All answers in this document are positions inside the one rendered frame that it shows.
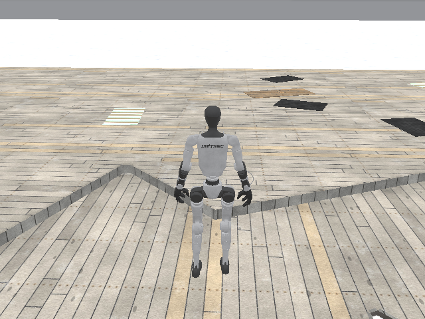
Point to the left robot hand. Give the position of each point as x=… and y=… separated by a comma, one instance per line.
x=178, y=194

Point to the robot left upper arm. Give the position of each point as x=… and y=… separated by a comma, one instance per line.
x=188, y=152

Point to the robot right upper arm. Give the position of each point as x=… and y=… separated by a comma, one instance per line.
x=236, y=151

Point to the robot right forearm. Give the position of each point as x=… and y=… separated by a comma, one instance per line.
x=244, y=178

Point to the right robot hand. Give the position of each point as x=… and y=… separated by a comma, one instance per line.
x=248, y=196

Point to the robot right thigh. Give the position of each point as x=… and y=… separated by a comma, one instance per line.
x=227, y=201

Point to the robot left forearm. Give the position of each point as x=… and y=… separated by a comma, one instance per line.
x=181, y=177

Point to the right robot foot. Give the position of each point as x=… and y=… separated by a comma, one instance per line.
x=224, y=268

